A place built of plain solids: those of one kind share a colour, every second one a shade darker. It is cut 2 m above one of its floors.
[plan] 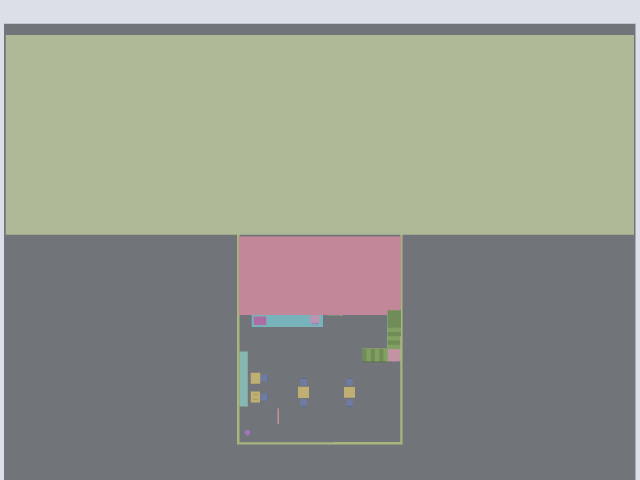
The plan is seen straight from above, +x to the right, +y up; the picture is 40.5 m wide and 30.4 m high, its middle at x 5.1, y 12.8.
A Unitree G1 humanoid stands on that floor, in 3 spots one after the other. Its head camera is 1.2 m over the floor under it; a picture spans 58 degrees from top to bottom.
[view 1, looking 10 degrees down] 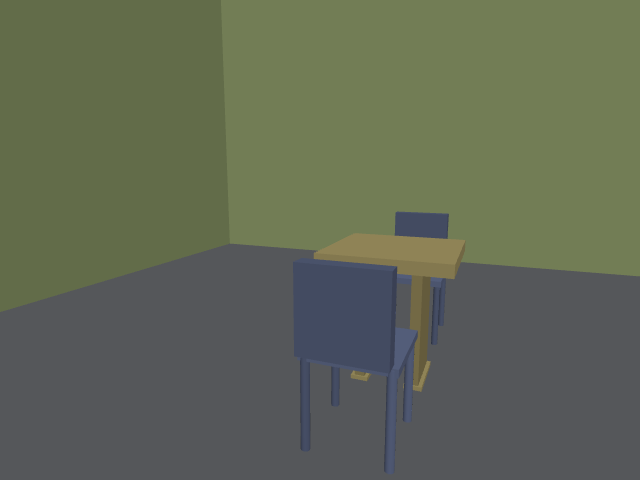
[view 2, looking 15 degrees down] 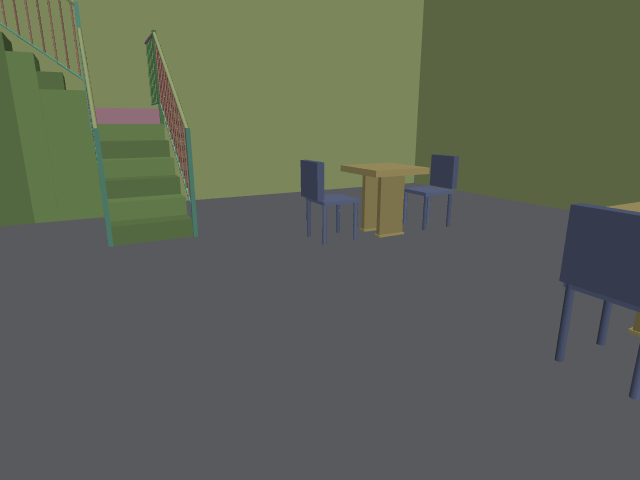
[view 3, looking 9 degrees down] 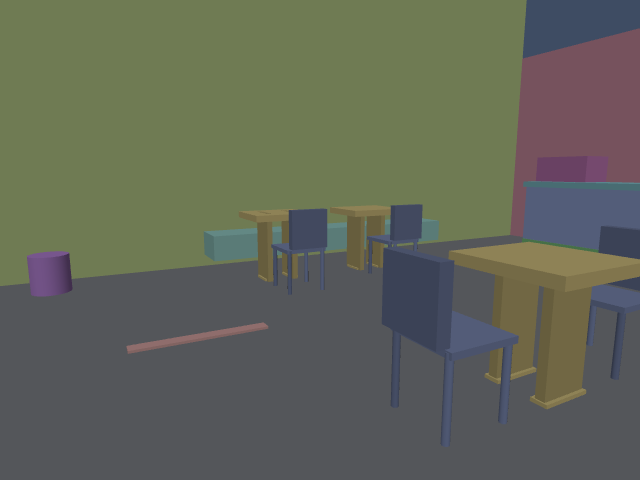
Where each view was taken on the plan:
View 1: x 6.48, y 5.50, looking -68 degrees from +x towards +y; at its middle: wall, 6.03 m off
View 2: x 3.04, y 6.04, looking -28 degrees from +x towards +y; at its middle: ground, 4.64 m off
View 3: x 5.52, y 1.00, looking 152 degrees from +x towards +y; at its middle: side_chair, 4.22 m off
